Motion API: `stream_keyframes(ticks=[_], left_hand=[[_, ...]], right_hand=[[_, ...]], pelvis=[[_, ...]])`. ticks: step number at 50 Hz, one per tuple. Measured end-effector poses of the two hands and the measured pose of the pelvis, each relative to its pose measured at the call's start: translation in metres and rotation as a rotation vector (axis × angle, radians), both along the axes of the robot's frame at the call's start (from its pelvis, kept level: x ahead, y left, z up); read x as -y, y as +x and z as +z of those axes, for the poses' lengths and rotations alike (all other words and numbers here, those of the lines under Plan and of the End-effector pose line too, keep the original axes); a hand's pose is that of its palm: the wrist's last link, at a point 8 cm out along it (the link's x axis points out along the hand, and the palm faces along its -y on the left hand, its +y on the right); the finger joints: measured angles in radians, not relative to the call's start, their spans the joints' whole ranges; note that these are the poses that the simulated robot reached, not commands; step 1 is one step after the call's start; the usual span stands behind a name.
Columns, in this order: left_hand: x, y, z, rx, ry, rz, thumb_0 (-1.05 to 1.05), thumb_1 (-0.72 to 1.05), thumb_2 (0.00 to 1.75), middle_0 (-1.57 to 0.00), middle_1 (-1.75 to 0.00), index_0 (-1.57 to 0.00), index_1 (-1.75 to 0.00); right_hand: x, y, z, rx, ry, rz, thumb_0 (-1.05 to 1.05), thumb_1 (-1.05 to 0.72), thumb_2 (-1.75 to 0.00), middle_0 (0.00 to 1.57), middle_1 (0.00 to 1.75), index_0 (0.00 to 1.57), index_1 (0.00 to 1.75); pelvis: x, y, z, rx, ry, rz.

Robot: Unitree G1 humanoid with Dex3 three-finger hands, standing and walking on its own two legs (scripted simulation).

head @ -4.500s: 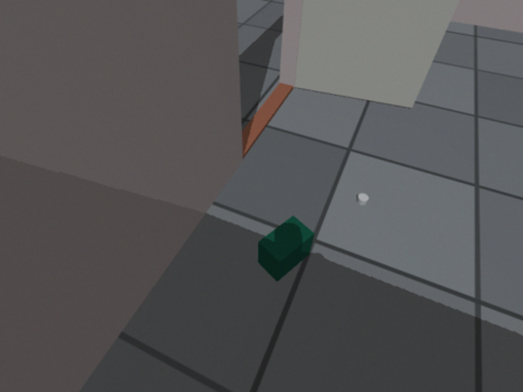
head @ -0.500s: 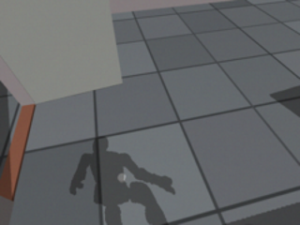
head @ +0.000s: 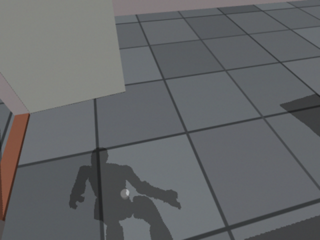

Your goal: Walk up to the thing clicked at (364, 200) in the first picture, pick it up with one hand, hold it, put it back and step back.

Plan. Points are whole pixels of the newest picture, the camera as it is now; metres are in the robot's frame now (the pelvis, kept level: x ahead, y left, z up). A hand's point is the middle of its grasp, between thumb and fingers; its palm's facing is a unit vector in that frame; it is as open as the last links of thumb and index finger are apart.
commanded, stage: stand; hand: left
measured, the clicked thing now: (125, 194) +0.49 +0.19 -0.76
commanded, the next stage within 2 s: none
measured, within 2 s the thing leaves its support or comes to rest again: neither
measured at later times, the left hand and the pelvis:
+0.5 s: hand out of the picture +0.08 +0.25 -0.15, palm faces -0.02 -0.94 -0.35, open 7.4 cm; pelvis +0.01 +0.00 +0.00, yaw +0 degrees
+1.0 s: hand out of the picture +0.08 +0.25 -0.15, palm faces -0.02 -0.94 -0.34, open 7.4 cm; pelvis +0.01 -0.01 +0.00, yaw +1 degrees
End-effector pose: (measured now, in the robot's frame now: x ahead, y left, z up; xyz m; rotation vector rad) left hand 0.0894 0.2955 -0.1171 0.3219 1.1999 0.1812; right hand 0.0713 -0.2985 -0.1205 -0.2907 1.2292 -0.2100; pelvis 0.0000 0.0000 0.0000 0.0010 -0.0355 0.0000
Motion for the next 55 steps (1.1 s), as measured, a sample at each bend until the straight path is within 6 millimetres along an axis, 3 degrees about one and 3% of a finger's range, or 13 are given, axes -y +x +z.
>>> stream_keyframes(ticks=[17, 55], left_hand=[[0.000, -0.021, -0.001, -0.042, 0.005, 0.029, 0.01, 0.90, 0.90, -0.20, -0.30, -0.21, -0.30], [0.005, -0.010, 0.001, -0.023, 0.008, 0.022, 0.01, 0.90, 0.90, -0.20, -0.30, -0.21, -0.30]], right_hand=[[0.003, 0.019, 0.002, 0.022, -0.004, 0.026, 0.01, -0.91, -0.90, 0.21, 0.30, 0.20, 0.30], [0.009, 0.011, 0.000, -0.011, -0.008, 0.024, 0.01, -0.91, -0.90, 0.21, 0.30, 0.20, 0.30]], pelvis=[[0.003, 0.006, 0.001, 0.003, -0.002, 0.006], [0.009, 0.011, 0.001, 0.004, -0.002, 0.012]])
